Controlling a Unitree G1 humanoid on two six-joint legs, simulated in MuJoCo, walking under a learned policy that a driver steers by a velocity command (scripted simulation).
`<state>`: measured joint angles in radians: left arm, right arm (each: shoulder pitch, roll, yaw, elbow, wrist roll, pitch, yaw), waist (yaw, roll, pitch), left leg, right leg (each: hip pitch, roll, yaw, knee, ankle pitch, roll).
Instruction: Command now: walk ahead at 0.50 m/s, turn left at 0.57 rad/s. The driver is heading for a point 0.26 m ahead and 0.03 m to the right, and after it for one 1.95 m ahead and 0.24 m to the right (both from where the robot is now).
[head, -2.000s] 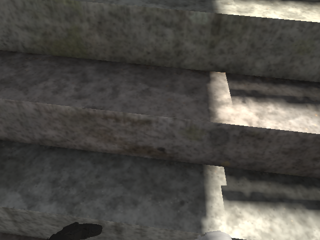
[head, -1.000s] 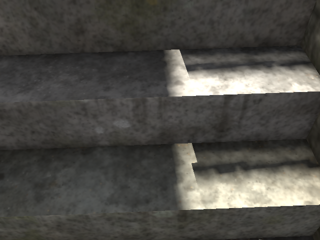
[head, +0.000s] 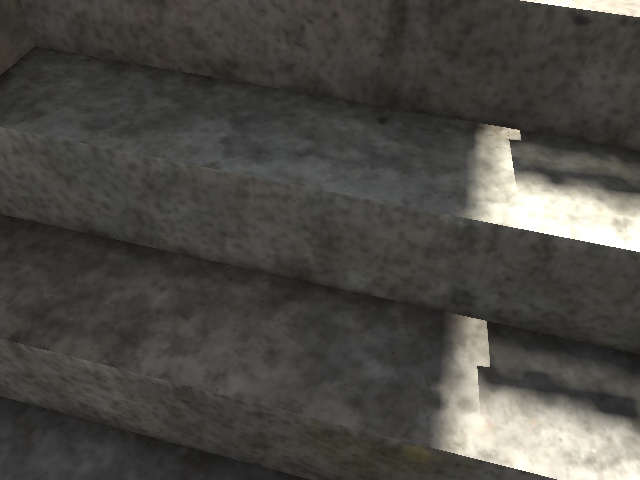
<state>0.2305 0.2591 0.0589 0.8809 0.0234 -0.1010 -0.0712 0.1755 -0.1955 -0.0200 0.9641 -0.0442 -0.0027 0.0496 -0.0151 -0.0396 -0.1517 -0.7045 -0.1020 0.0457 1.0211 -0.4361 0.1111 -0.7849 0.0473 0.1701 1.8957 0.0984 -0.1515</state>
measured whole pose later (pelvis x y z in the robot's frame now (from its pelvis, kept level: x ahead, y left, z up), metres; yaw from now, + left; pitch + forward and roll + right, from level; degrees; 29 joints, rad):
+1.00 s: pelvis +0.25 +0.04 +0.27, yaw -14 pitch +8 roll +2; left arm 0.18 0.28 0.07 0.77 0.01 -0.02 -0.02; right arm 0.09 -0.16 0.01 0.68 -0.04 -0.03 0.02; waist -0.05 -0.06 -0.16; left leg -0.41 0.01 0.19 0.50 -0.23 0.06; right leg -0.88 0.11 0.21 1.75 -0.28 0.04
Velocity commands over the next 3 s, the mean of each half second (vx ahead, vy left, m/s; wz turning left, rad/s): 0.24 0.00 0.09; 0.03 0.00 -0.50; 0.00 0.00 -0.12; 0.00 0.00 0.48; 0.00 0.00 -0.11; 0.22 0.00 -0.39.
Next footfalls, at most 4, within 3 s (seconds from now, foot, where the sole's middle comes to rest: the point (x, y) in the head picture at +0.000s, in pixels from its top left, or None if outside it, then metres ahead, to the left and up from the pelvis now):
0.30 right None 0.27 -0.10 -0.50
0.80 left None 0.33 0.12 -0.50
1.24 right None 0.28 -0.12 -0.50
1.72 left None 0.34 0.11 -0.50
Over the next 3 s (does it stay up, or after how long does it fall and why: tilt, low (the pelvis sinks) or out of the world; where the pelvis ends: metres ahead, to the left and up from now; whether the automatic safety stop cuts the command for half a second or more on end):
stays up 0.38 0.02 0.28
